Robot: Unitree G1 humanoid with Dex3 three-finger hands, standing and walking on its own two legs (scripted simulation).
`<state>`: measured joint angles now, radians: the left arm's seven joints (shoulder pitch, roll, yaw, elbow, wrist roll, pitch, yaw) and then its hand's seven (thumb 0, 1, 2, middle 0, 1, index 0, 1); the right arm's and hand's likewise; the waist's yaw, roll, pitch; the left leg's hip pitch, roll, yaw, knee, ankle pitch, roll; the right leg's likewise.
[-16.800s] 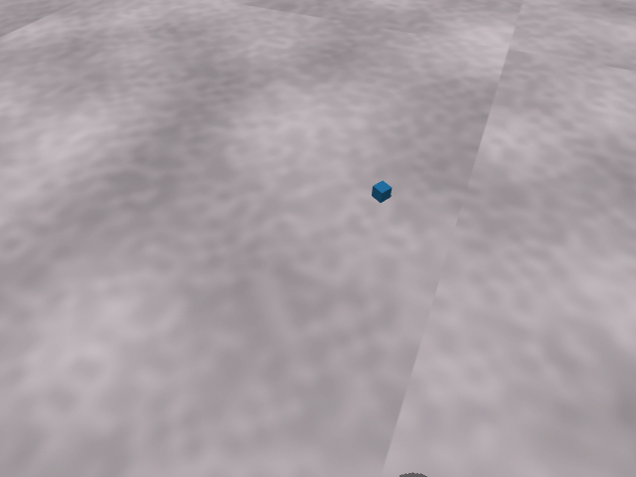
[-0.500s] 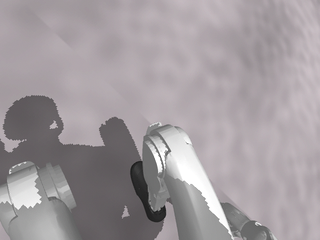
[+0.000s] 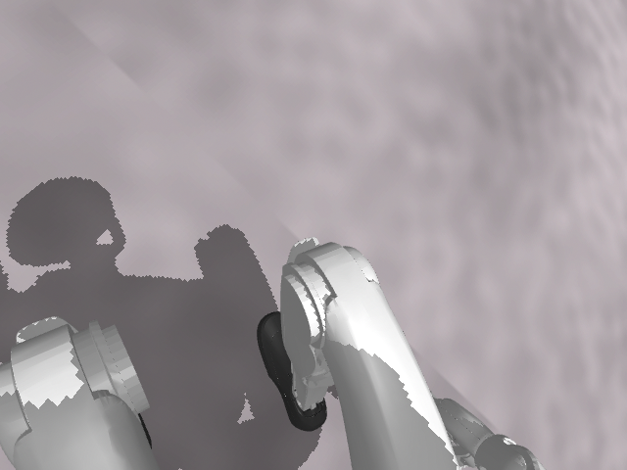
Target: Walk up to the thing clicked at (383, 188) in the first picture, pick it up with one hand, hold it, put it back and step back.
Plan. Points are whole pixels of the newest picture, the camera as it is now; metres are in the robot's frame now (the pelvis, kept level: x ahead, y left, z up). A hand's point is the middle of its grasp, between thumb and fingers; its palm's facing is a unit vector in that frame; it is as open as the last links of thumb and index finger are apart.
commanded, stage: close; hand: left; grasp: from above
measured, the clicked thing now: out of the picture +0.43 +0.35 -0.27
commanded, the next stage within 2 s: settle in 0.64 s
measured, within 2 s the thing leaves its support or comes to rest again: leaves its support in 1.04 s
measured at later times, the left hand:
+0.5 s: hand out of the picture +0.42 +0.34 -0.24, palm faces -0.44 -0.15 -0.89, open 8.6 cm
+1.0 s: hand out of the picture +0.42 +0.35 -0.23, palm faces -0.44 -0.17 -0.88, open 7.6 cm
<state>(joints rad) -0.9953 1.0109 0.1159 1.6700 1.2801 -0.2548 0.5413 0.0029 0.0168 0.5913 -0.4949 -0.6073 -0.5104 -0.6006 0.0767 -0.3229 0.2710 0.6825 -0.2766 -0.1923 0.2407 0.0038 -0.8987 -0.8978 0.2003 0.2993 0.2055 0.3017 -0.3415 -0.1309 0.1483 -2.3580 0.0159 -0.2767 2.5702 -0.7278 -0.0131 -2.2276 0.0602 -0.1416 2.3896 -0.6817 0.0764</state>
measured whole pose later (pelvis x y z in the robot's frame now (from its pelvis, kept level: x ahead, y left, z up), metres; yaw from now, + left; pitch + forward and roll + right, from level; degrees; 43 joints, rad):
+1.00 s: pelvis +0.00 +0.00 +0.00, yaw +0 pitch +28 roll -14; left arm -0.98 0.99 0.16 1.64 1.29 -0.26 0.53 -0.04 0.20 0.27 -0.85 -0.36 -1.02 -0.39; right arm 0.09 -0.32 0.25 0.67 -0.27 -0.16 0.22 0.00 -0.91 -0.90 0.20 0.30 0.21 0.30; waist -0.33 -0.11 0.11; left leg -2.37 0.02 -0.27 2.56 -0.72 -0.02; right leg -2.24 0.06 -0.14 2.39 -0.67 0.07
